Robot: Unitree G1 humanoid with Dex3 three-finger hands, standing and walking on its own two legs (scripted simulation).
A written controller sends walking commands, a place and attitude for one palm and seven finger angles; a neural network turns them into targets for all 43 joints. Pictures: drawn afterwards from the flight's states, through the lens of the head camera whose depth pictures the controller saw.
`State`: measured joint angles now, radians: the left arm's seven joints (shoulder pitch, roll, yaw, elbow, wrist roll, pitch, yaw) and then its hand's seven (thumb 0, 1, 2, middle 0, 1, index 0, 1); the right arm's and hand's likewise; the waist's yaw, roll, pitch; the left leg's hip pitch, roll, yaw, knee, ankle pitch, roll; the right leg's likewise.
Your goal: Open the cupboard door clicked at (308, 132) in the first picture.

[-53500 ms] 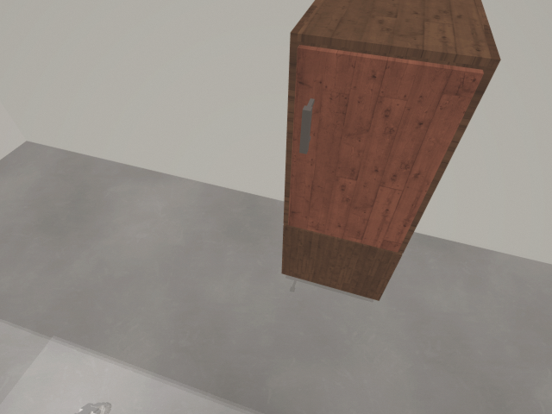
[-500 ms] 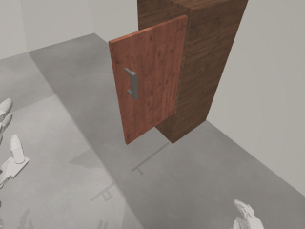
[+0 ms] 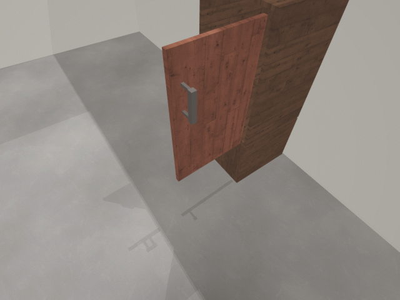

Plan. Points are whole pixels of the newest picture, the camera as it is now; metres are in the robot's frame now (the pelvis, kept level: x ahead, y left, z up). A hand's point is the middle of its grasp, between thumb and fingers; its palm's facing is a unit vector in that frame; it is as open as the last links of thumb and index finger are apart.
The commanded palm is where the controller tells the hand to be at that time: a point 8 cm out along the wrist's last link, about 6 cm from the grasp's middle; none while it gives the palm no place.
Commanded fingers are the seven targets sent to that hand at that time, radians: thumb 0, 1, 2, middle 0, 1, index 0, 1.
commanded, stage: let the arm hang, fingers relaxed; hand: left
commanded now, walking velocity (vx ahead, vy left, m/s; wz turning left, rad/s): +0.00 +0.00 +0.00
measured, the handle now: (188, 103) +0.63 +0.08 +0.01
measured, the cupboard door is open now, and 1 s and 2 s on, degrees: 92 92 92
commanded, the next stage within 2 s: look to check the result in 0.58 s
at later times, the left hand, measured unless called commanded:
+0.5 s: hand out of the picture +0.01 +0.19 -0.18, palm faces +0.00 -0.98 -0.19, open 7.4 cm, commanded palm none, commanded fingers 0.00 0.90 0.90 -0.20 -0.30 -0.20 -0.30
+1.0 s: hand out of the picture +0.02 +0.20 -0.17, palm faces +0.00 -0.98 -0.22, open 7.4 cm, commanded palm none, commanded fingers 0.00 0.90 0.90 -0.20 -0.30 -0.20 -0.30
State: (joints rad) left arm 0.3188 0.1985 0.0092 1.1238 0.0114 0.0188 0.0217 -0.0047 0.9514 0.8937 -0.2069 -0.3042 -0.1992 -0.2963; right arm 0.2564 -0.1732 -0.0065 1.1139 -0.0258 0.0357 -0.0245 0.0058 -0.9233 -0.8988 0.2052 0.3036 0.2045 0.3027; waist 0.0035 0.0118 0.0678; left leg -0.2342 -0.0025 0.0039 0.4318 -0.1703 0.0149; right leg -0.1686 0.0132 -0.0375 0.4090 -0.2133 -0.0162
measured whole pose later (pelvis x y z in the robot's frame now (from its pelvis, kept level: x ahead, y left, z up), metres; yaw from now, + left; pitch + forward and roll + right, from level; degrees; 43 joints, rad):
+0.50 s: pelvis +0.00 +0.02 +0.00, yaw -1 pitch -2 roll +0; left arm 0.27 0.13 0.01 1.13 0.02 0.00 0.03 0.01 0.92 0.89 -0.20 -0.30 -0.20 -0.30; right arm 0.28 -0.12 -0.01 1.14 -0.03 0.01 -0.03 0.01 -0.92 -0.90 0.20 0.30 0.20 0.30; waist -0.01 0.01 0.03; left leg -0.23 -0.03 0.04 0.41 -0.16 0.04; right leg -0.19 -0.02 -0.01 0.44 -0.22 0.01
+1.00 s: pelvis +0.01 +0.01 +0.00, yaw -1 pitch -2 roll +0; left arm 0.24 0.18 0.01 1.15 0.02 -0.01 0.02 0.01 0.91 0.89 -0.20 -0.30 -0.20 -0.30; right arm 0.21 -0.18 -0.02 1.15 -0.02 0.01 -0.03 0.00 -0.91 -0.90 0.20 0.30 0.20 0.30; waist -0.01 0.01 0.06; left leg -0.20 -0.03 0.03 0.38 -0.16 0.04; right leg -0.15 -0.02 -0.01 0.40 -0.22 0.01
